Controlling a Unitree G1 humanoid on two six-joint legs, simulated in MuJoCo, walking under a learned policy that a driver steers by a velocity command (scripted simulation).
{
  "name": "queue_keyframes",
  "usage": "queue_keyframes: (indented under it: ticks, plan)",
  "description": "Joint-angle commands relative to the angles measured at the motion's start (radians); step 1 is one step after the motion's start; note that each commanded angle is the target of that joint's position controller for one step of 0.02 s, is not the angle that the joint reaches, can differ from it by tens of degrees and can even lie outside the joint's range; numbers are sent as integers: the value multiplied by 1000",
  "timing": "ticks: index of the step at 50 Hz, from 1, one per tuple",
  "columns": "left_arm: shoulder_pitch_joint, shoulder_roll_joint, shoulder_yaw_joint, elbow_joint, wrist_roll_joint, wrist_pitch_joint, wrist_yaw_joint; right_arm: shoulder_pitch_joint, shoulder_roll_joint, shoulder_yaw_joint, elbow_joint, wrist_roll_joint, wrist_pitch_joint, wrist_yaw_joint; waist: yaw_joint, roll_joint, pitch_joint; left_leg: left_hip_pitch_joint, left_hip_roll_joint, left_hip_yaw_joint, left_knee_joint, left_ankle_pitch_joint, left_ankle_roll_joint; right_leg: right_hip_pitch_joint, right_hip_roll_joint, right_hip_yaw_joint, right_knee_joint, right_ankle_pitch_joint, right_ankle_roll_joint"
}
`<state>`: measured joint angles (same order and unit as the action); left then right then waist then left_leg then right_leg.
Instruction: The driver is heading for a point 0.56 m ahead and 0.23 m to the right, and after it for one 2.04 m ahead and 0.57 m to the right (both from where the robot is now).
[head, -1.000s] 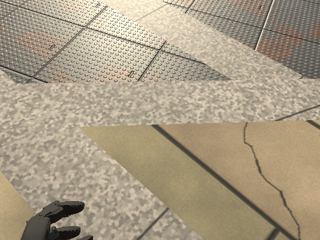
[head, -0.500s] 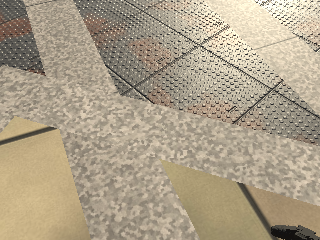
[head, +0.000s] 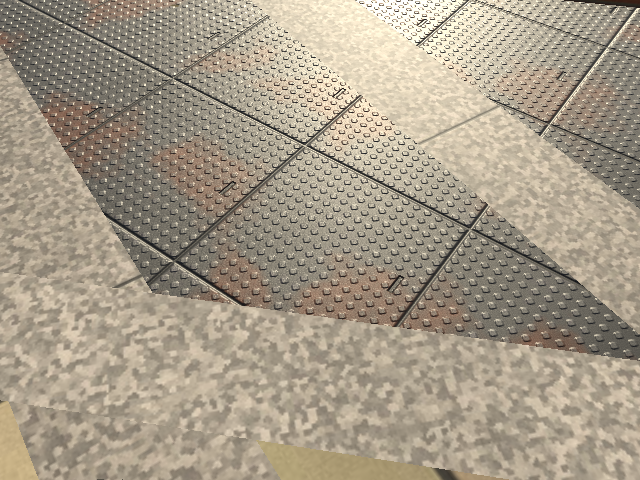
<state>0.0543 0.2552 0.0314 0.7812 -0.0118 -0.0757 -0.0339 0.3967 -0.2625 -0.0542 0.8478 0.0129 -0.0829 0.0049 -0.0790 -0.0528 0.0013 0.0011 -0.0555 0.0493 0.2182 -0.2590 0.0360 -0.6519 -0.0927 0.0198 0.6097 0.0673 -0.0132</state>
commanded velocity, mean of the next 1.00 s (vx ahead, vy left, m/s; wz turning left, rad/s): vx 0.50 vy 0.00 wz -0.27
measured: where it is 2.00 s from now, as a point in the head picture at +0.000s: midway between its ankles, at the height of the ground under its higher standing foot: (423, 268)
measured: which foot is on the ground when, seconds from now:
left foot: down 0.00-0.14, up 0.16-0.60, down 0.62-1.00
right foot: up 0.00-0.10, down 0.12-0.62, up 0.64-1.00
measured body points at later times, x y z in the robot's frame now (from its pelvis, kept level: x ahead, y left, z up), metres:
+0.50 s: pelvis +0.29 -0.05 +0.00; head +0.31 -0.05 +0.45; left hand +0.24 +0.16 -0.14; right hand +0.48 -0.26 -0.11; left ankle +0.48 +0.09 -0.69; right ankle +0.21 -0.13 -0.74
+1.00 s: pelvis +0.55 -0.05 +0.00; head +0.56 -0.05 +0.45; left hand +0.79 +0.10 -0.11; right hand +0.42 -0.24 -0.15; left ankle +0.50 +0.08 -0.74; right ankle +0.68 -0.24 -0.68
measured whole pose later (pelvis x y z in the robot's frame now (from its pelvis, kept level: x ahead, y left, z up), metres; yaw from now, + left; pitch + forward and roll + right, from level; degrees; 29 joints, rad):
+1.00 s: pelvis +0.55 -0.05 +0.00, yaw -19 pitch +1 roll +2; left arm 0.10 0.21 0.03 0.87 0.06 -0.07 -0.10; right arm 0.47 -0.18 -0.01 1.01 -0.10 -0.12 0.01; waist -0.08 -0.04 -0.01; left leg 0.04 -0.01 0.26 0.16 -0.22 0.00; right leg -0.72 -0.10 0.01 0.76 0.03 -0.06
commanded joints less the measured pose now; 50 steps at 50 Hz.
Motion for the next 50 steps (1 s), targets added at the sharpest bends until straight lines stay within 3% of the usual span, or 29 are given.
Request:
queue_keyframes:
  ticks: [1, 4, 5, 6, 7, 8, 9, 10, 11, 13, 15, 18, 21, 23, 26, 29, 30, 31, 32, 33, 34, 35, 36, 37, 39, 41, 44, 48, 50]
  plan:
    - [-137, 70, 13, -107, -5, -24, -18, 34, -170, -42, -15, 7, 1, -9, 4, 119, 76, 31, 311, -146, -23, 289, 157, -41, 15, -7, -62, -49, -29]
    - [-56, 105, 28, -95, -2, -31, -23, 6, -190, -47, -7, 8, 15, -14, 63, 148, 19, 72, 311, -134, 95, 543, 125, 119, 66, -53, -104, -147, -72]
    - [66, 135, 47, -58, 3, -31, -17, -10, -188, -44, -8, 7, 22, -17, 128, 141, -55, 49, 268, -96, 238, 701, 103, 293, 103, -88, -126, -133, -97]
    - [242, 192, 71, -13, 8, -30, -7, -8, -159, -30, -20, -3, 24, -20, 197, 106, -181, -89, 216, -54, 470, 632, 68, 575, 36, -19, -87, -84, -141]
    - [474, 194, 44, 26, 74, -26, 20, 279, 109, 68, 25, -204, -35, 71, 149, -289, -505, -485, 13, -25, 728, -22, 2, 1226, -197, 426, -149, -165, -421]
    - [595, 123, 37, 65, 100, -26, 27, 148, -22, 30, 22, -142, -54, 98, 277, -134, -371, -792, -60, -164, 952, -305, 24, 1271, -233, 713, -309, -528, -384]
    - [513, 135, 46, 76, 97, -39, 30, -48, -66, 11, -16, -82, -62, 92, 267, -99, -68, -943, 10, -202, 1061, -206, 63, 1038, -205, 582, -364, -658, -267]
    - [378, 113, 39, 60, 71, -43, 31, -96, -93, 6, -18, -74, -64, 67, 208, -52, 7, -888, 83, -170, 1048, -125, 77, 820, -195, 483, -397, -598, -246]
    - [329, 54, 13, 56, 54, -43, 32, -87, -89, 9, -22, -101, -59, 47, 147, -28, -38, -778, 131, -171, 992, -65, 92, 706, -172, 400, -420, -478, -239]
    - [240, -22, -13, 35, 66, -44, 36, -81, -33, 33, -12, -117, -35, 38, 73, -3, -26, -642, 181, -165, 960, -19, 73, 511, -167, 302, -471, -297, -246]
    - [209, 11, -2, 21, 72, -59, 38, -108, -4, 44, -22, -101, -17, 44, 62, 6, 0, -664, 183, -135, 891, 19, 47, 452, -130, 207, -515, -258, -251]
    - [301, 26, 0, 52, 98, -66, 13, -191, 5, 51, -46, -98, -7, 47, 95, 26, 13, -701, 186, -91, 692, 248, 8, 428, -96, 126, -499, -89, -274]
    - [378, 44, 5, 92, 82, -57, -34, -291, 31, 62, -83, -93, 7, 51, 121, 5, 29, -560, 135, -35, 500, 385, -16, 334, -47, 70, -454, 21, -270]
    - [424, 63, 13, 114, 76, -54, -57, -344, 8, 58, -104, -92, 17, 50, 132, -4, 41, -549, 121, -42, 439, 377, -20, 377, -74, 113, -420, 36, -279]
    - [466, 65, 21, 140, 75, -47, -61, -434, -21, 50, -133, -90, 19, 31, 146, 3, 48, -621, 119, -72, 334, 290, -5, 582, -132, 195, -372, 58, -265]
    - [454, 85, 36, 155, 78, -34, -44, -476, -42, 40, -148, -66, 8, 18, 126, -5, 35, -523, 97, -44, 238, 240, 39, 668, -147, 226, -305, 171, -221]
    - [438, 93, 41, 155, 82, -33, -40, -426, -72, 26, -135, -49, -3, 13, 88, -8, -3, -357, 81, -22, 226, 286, 75, 615, -109, 204, -249, 281, -186]
    - [420, 81, 38, 143, 86, -38, -39, -299, -124, 5, -102, -33, -20, 7, 37, 14, -116, -87, 105, -36, 295, 349, 147, 508, -33, 155, -104, 310, -128]
    - [502, -30, 7, 107, 96, -53, -35, -103, -173, 0, -70, -42, -30, -2, 12, 213, -378, 385, 319, -292, 315, 530, 358, 240, 127, 81, 217, -10, -42]
    - [525, -78, -17, 95, 95, -65, -43, 87, -133, 11, -17, -51, -26, -9, -46, 320, -511, 639, 544, -689, 149, 290, 471, -45, 207, 56, 477, -668, -9]
    - [323, 26, 22, 88, 75, -58, -44, 90, -107, -1, 12, -72, -34, -22, -97, 160, -172, 357, 475, -617, 48, -91, 298, -195, 104, 116, 624, -602, -51]
    - [292, 27, 29, 97, 65, -52, -20, -29, -85, 5, 4, -59, -35, -27, -33, 149, -11, 114, 440, -472, -9, -187, 226, -182, 50, 85, 634, -496, -68]
    - [321, 19, 30, 112, 76, -43, -5, -91, -25, 25, -7, -51, -30, -33, 19, 136, -24, 16, 408, -390, -55, -103, 204, -98, 12, 86, 576, -422, -76]
    - [309, -24, 17, 114, 92, -37, -5, -108, 15, 37, -3, -46, -30, -34, 46, 130, -23, -37, 388, -311, -72, 30, 198, -44, -14, 92, 548, -372, -79]
    - [284, -67, 8, 113, 92, -26, -20, -140, 36, 36, -16, -59, -36, -42, 71, 112, -31, -62, 357, -184, -115, 149, 193, -6, -23, 71, 510, -352, -72]
    - [234, -63, 6, 105, 73, -24, -45, -122, 21, 28, 3, -79, -46, -39, 69, 110, -3, -76, 337, -67, -142, 253, 196, -37, -35, 48, 435, -249, -61]
    - [155, -57, -2, 83, 69, -20, -63, -48, 13, 26, 50, -104, -58, -30, 63, 100, 17, -78, 331, 50, -131, 458, 201, -63, -43, 18, 291, -96, -45]
    - [77, -17, 0, 50, 71, -3, -67, 0, -22, 28, 93, -107, -61, 7, 71, 115, 37, -75, 338, 132, -112, 575, 194, -18, -18, 13, 146, 18, -48]
    - [40, -8, 4, 29, 74, 11, -65, 6, -36, 30, 101, -119, -57, 22, 76, 117, 47, -74, 342, 163, -91, 539, 175, 14, -8, 2, 169, -12, -57]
